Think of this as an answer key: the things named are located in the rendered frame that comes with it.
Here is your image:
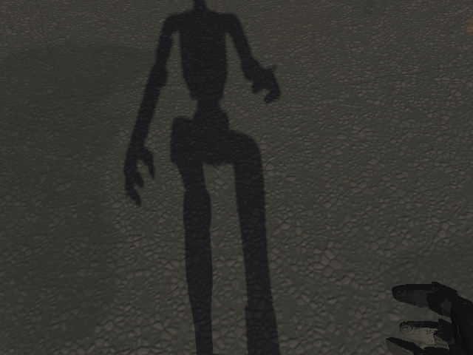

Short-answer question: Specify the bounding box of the robot right hand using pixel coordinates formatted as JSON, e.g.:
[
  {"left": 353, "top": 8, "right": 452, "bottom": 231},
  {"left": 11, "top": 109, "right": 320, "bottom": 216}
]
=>
[{"left": 386, "top": 282, "right": 473, "bottom": 355}]

